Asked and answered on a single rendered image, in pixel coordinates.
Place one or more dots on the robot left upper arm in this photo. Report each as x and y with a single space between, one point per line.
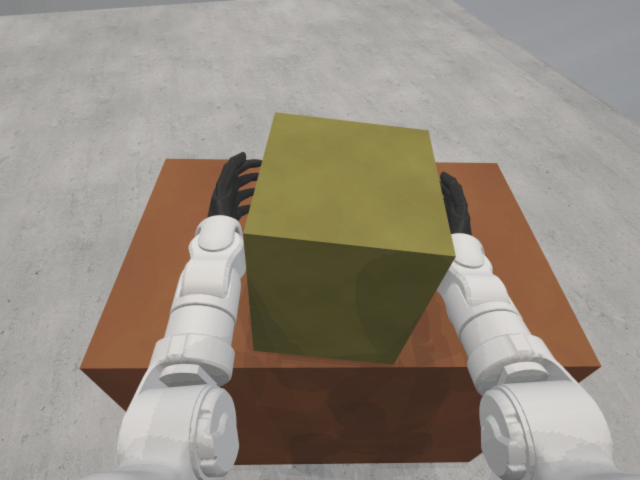
177 433

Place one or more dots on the robot right forearm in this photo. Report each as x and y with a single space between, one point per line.
500 348

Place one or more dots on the robot right upper arm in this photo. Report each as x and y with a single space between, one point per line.
549 430

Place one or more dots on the pedestal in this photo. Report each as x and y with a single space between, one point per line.
293 409

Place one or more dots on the carton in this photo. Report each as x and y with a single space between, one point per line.
347 238

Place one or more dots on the robot left forearm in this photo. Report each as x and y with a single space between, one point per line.
196 348

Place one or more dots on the robot left hand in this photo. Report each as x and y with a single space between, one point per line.
226 197

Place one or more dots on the robot right hand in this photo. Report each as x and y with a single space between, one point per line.
455 204

